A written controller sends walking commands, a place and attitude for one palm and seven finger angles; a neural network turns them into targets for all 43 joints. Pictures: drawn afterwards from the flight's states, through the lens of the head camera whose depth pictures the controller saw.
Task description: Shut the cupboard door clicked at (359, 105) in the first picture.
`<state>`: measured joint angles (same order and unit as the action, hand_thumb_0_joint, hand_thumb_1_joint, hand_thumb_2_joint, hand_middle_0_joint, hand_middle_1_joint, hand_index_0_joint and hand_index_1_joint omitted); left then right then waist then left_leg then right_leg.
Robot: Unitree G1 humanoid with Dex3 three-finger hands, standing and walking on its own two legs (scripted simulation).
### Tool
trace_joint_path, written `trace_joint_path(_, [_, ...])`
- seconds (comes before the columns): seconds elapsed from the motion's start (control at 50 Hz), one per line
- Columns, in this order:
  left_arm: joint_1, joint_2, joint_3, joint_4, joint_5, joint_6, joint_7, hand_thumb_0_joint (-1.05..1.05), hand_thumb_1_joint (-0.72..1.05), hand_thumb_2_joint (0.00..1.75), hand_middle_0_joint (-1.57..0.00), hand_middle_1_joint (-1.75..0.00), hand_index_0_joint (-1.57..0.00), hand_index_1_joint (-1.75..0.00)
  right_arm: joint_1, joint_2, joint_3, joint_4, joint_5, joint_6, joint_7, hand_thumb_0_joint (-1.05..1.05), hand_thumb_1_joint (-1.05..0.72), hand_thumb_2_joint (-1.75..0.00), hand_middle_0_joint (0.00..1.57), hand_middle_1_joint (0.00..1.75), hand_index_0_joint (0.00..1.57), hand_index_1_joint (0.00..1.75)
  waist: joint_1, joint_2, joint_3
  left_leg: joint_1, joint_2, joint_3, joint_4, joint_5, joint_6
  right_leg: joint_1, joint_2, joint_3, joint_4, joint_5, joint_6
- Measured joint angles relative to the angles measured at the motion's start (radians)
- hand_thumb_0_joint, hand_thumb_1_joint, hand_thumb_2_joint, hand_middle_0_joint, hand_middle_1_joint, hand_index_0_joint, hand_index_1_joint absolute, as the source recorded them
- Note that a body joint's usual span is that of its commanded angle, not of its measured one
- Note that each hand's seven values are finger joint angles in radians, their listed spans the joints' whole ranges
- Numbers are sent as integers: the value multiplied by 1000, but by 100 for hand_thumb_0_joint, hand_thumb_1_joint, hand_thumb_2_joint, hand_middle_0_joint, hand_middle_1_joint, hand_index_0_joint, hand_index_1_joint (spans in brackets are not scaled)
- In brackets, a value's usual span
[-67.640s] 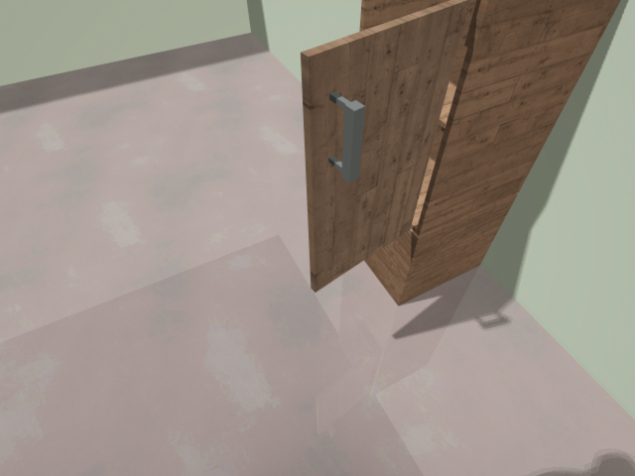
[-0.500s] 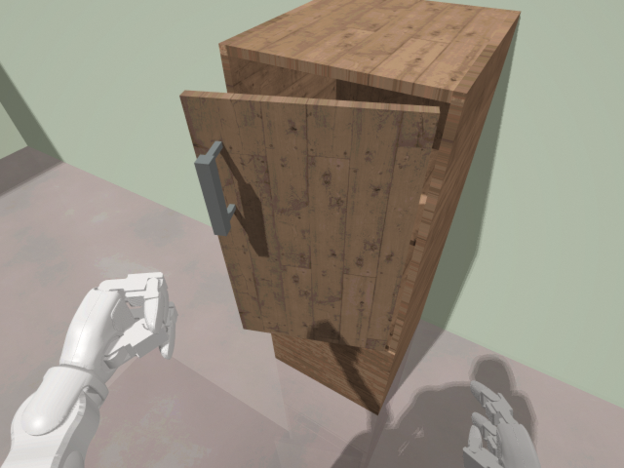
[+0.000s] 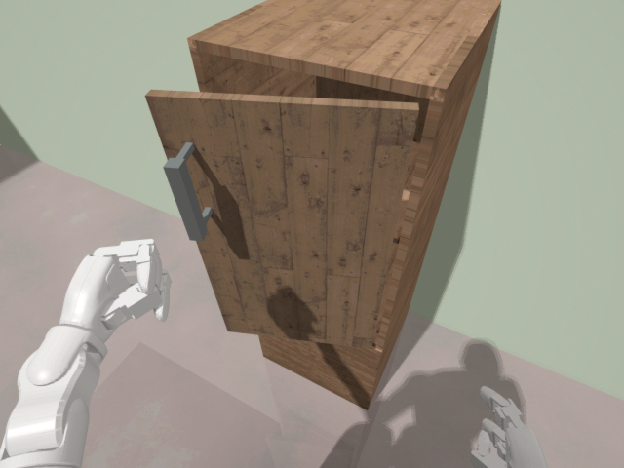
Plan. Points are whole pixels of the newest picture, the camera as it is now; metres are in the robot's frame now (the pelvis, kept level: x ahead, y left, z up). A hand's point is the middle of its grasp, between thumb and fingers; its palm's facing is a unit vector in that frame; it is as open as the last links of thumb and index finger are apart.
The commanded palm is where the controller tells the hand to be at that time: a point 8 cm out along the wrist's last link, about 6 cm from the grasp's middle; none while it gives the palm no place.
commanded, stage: bring the fist close to the handle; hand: left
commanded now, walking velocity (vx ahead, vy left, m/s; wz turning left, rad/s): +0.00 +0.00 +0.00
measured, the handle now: (192, 193) +0.45 +0.21 +0.13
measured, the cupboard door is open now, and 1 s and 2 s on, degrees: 20 20 6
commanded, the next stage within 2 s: push the door shut along its arc in 0.92 s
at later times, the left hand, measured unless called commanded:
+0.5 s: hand (194, 250) +0.34 +0.18 +0.13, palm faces -0.08 -1.00 -0.05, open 3.1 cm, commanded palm +0.32 +0.22 +0.13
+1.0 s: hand (196, 247) +0.34 +0.17 +0.14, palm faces -0.06 -1.00 -0.05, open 3.1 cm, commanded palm +0.32 +0.23 +0.13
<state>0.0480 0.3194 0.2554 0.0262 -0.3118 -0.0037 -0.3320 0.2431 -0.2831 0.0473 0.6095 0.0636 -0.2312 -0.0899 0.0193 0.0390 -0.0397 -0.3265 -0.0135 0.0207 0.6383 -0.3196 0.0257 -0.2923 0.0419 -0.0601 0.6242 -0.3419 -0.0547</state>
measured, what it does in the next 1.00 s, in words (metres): stands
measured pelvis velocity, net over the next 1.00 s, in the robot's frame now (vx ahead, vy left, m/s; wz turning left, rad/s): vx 0.00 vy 0.01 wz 0.00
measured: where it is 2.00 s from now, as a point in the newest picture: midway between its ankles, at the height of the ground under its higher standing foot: outside the picture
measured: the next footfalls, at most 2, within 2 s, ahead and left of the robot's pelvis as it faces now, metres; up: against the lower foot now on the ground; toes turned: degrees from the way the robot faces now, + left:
none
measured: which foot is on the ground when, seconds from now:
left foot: down 0.00-1.00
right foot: down 0.00-1.00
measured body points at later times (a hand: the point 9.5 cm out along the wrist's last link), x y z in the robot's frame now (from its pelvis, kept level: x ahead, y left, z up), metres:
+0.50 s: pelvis +0.00 +0.02 +0.00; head +0.00 +0.01 +0.45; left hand +0.33 +0.23 +0.14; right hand +0.17 -0.21 -0.08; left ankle +0.01 +0.10 -0.72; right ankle -0.01 -0.08 -0.72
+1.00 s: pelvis +0.00 +0.01 +0.01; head +0.00 -0.01 +0.46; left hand +0.33 +0.23 +0.14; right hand +0.16 -0.23 -0.08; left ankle +0.01 +0.10 -0.72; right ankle -0.01 -0.08 -0.72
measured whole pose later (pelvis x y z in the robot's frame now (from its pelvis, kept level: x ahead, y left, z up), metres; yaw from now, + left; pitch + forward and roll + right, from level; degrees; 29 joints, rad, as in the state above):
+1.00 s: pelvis +0.00 +0.01 +0.01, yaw +0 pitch +0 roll +0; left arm -0.22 0.27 0.15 0.24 -0.23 -0.01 -0.20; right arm 0.23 -0.27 0.05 0.62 0.06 -0.12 -0.07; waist 0.00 0.04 -0.02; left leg -0.29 -0.03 0.02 0.58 -0.29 0.04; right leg -0.26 0.03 -0.05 0.57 -0.31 -0.05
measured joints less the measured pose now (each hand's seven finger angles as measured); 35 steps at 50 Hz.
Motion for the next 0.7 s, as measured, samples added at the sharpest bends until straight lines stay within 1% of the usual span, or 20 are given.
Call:
trace_joint_path(0.08, [-47, -10, -12, 9, 16, -10, 28, 2, 90, 90, -130, -150, -130, -150, 5, 1, -2, -2, 2, 0, 3, 1, -90, -90, 20, 30, 20, 30, 3, -1, 5, 2, -5, -3, 1, -2, 6, 6, -5, -3, -4, -1, 4])
trace_joint_path(0.2, [-88, -29, -74, 32, 42, 36, 44, 2, 90, 90, -130, -150, -130, -150, -6, 11, 5, -6, 3, 14, 6, 1, -90, -90, 20, 30, 20, 30, -3, 8, 13, -2, -15, 0, -10, 5, 18, 3, -15, 0, -15, 7, 15])
trace_joint_path(0.24, [-95, -37, -91, 32, 49, 41, 56, 2, 90, 90, -130, -150, -130, -150, -9, 18, 9, -7, 1, 19, 7, 1, -90, -90, 20, 30, 20, 30, -6, 7, 13, -1, -18, 3, -16, 8, 21, 2, -18, 3, -17, 9, 18])
trace_joint_path(0.38, [-177, -57, -114, 66, 73, 15, 117, 2, 90, 90, -130, -150, -130, -150, -13, 38, 24, 8, -7, 38, 18, 1, -90, -90, 20, 30, 20, 30, -9, -1, 12, 10, -25, 7, -26, 12, 26, 10, -25, 7, -23, 11, 24])
trace_joint_path(0.46, [-248, -61, -125, 137, 88, 43, 133, 2, 90, 90, -130, -150, -130, -150, -16, 38, 27, 13, -2, 63, 23, 1, -90, -90, 20, 30, 20, 30, -13, 0, 14, 9, -28, 5, -31, 16, 28, 11, -27, 5, -29, 15, 26])
trace_joint_path(0.54, [-292, -66, -144, 194, 101, 70, 146, 2, 90, 90, -130, -150, -130, -150, -17, 33, 24, 11, -2, 84, 24, 1, -90, -90, 20, 30, 20, 30, -21, 3, 19, 9, -29, 8, -39, 22, 30, 9, -29, 8, -35, 20, 27])
trace_joint_path(0.62, [-302, -78, -147, 203, 103, 49, 162, 2, 90, 90, -130, -150, -129, -150, -11, 29, 18, 12, -8, 94, 27, 1, -90, -90, 20, 30, 20, 30, -24, 2, 17, 14, -28, 17, -50, 25, 29, 8, -27, 17, -39, 23, 27])
trace_joint_path(0.7, [-290, -81, -127, 204, 102, 15, 167, 2, 90, 90, -130, -150, -129, -150, 1, 30, 14, 13, -10, 106, 34, 1, -90, -90, 20, 30, 20, 30, -25, -3, 4, 27, -24, 25, -60, 24, 26, 15, -23, 26, -43, 22, 24])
